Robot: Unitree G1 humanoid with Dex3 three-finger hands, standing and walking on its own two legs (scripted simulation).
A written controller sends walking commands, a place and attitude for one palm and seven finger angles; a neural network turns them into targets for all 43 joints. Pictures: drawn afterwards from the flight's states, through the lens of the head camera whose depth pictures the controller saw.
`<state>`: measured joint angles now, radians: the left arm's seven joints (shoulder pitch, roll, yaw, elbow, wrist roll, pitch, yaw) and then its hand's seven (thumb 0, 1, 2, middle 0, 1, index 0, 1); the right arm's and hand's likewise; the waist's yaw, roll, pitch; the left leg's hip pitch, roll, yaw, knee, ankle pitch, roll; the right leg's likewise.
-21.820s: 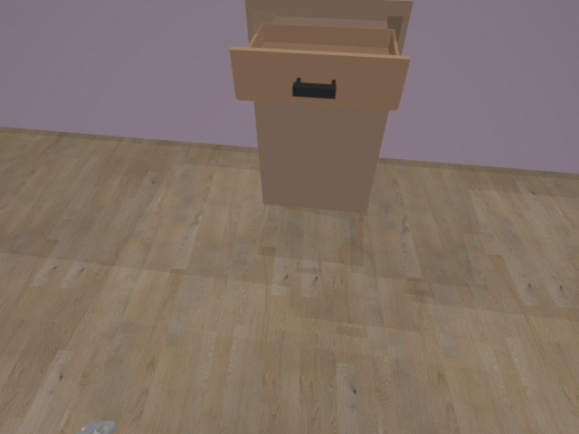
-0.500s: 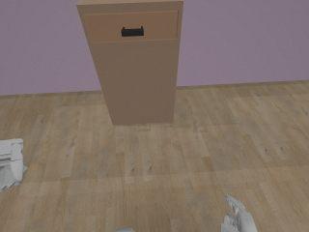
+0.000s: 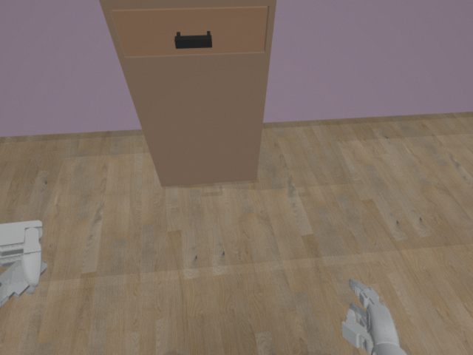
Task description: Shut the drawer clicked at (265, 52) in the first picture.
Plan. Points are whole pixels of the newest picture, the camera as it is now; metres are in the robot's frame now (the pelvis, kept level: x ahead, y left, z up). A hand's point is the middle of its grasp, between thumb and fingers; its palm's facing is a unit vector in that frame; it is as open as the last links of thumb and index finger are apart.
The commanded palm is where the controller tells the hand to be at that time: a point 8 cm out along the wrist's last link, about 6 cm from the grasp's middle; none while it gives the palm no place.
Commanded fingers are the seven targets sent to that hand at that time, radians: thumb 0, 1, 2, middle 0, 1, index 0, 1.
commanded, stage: let the arm hang, fingers relaxed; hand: left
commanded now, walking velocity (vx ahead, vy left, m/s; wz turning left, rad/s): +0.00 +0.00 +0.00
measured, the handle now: (193, 38) +0.97 +0.18 +0.03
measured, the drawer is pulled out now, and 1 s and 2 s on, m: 0.00 0.00 0.00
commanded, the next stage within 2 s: look to check the result in 1.16 s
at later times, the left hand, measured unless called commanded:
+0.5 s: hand out of the picture -0.06 +0.22 -0.17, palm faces +0.04 -0.97 -0.23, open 3.9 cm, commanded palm none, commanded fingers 0.00 0.90 0.90 -0.48 -0.60 -0.48 -0.60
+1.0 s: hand out of the picture -0.04 +0.19 -0.17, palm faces +0.03 -0.98 -0.18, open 7.2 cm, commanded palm none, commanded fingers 0.00 0.90 0.90 -0.20 -0.30 -0.20 -0.30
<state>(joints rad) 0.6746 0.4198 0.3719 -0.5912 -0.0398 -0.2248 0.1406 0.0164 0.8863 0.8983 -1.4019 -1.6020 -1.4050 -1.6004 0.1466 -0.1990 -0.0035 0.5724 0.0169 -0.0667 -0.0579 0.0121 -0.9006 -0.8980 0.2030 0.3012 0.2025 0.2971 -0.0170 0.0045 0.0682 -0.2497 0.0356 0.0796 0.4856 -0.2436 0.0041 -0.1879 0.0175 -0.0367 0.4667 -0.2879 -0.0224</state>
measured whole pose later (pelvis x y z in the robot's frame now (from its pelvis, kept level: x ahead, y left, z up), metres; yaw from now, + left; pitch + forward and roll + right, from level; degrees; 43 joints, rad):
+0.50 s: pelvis -0.03 +0.02 +0.00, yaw +2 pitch +0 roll -1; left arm 0.32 0.22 0.01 1.06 0.01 0.02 0.03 0.01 0.90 0.90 -0.83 -1.05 -0.83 -1.02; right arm 0.29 -0.17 0.01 1.04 -0.02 0.04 -0.01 0.01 -0.90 -0.90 0.20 0.30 0.20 0.30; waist 0.00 0.00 0.08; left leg -0.27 0.00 0.05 0.46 -0.19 0.04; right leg -0.18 -0.01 -0.07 0.41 -0.23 0.00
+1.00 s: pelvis -0.03 +0.03 +0.00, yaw +1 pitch -1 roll +0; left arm 0.28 0.11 0.00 1.15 0.01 0.00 0.04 0.02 0.93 0.90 -0.21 -0.32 -0.21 -0.32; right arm 0.31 -0.11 -0.01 1.13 -0.02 0.00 -0.03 0.01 -0.91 -0.90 0.20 0.30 0.20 0.30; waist -0.02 0.02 0.04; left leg -0.23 -0.01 0.09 0.41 -0.16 0.05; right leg -0.18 -0.03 -0.03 0.42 -0.22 0.02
